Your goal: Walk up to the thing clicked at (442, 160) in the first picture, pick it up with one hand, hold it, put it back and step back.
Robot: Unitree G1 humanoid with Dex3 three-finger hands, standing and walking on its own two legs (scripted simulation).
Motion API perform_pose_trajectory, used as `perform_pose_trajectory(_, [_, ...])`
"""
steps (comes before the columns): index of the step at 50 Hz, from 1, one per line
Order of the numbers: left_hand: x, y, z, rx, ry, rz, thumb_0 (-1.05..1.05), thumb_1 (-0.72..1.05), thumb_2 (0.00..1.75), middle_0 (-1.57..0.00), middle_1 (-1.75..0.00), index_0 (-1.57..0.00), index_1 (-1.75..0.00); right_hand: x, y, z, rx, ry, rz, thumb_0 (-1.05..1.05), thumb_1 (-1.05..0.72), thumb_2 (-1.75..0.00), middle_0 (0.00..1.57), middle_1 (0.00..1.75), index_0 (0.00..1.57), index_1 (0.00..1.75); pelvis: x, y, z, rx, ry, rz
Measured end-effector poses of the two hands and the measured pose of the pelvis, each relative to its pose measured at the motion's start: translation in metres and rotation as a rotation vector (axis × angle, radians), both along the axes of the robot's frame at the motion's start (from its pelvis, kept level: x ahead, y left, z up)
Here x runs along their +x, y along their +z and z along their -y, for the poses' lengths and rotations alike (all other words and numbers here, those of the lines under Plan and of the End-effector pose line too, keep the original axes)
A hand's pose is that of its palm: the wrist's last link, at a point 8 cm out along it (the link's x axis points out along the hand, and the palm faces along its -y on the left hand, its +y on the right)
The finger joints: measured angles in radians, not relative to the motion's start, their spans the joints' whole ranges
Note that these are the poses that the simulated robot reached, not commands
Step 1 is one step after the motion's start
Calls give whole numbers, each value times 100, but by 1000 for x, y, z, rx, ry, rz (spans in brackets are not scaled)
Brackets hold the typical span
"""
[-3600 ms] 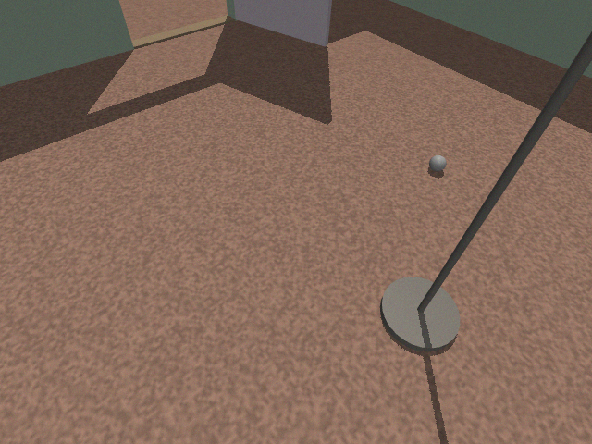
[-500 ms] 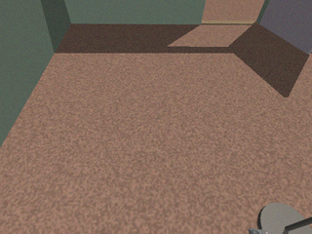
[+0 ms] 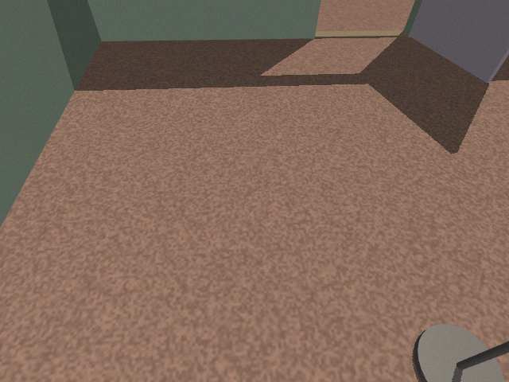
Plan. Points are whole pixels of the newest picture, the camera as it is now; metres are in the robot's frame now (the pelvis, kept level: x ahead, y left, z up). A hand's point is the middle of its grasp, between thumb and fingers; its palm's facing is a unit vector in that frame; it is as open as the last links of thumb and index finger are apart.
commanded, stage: stand
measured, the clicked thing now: out of the picture +0.78 -1.46 -0.74
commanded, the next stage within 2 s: none
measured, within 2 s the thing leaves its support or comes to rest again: neither
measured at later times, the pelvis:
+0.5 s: pelvis +0.00 +0.00 +0.00, yaw +0 degrees
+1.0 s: pelvis +0.00 +0.00 +0.00, yaw +0 degrees
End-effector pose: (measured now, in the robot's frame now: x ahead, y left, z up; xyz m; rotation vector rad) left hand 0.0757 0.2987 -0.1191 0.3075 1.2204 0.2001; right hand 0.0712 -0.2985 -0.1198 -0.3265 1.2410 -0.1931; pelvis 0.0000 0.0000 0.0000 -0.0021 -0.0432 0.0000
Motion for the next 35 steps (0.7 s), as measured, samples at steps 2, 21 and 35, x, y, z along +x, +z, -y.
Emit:
perform_pose_trajectory(2, [2, 0, 0, 0, -2, 5, 1, 90, 89, -20, -30, -20, -30, -1, 0, 0, 0, -2, 1, 0, -90, -90, 20, 30, 21, 30, 0, 0, 0, 0, -1, 1])
perform_pose_trajectory(21, [-9, 2, -3, 6, 5, -8, 1, 90, 89, -20, -30, -20, -30, -6, -1, -3, 9, 4, 1, 0, -90, -90, 20, 30, 21, 30, -3, 0, 0, 0, -3, 2])
perform_pose_trajectory(35, [-15, 0, -3, 3, 12, -27, 1, 90, 89, -20, -30, -20, -30, -7, -1, -2, 4, 7, -5, 0, -90, -90, 20, 30, 21, 30, -1, 0, 0, 1, -4, -1])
